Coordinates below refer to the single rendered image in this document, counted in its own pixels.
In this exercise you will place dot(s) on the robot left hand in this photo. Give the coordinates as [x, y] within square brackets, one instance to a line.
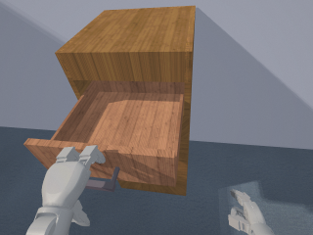
[66, 179]

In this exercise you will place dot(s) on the right robot forearm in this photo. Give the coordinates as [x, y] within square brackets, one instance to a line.
[260, 229]

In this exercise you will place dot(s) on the robot right hand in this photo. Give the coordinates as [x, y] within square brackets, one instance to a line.
[243, 219]

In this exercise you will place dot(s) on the drawer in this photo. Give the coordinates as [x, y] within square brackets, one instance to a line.
[137, 126]

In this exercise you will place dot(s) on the left robot forearm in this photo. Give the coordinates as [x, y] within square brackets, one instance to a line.
[51, 220]

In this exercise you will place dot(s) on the handle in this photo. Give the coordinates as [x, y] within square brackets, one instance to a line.
[104, 185]

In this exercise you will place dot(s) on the cabinet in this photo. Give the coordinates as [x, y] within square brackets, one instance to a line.
[142, 44]

